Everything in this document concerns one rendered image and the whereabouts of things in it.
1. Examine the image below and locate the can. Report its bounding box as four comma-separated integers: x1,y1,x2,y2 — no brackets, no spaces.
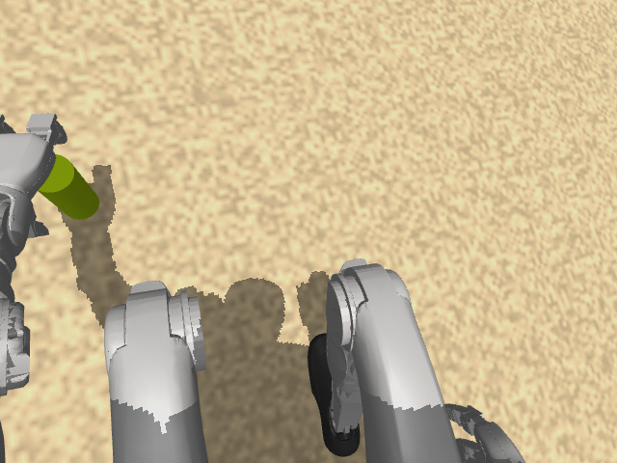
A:
38,154,99,220

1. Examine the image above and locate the left robot hand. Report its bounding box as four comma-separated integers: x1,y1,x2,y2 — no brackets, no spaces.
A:
0,114,67,238

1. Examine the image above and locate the right robot foot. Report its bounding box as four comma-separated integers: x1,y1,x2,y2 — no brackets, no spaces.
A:
308,333,360,457

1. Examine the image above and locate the left robot arm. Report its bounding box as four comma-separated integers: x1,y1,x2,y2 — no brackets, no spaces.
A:
0,185,34,463

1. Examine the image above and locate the right robot hand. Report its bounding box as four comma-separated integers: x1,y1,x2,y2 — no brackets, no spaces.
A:
445,404,525,463

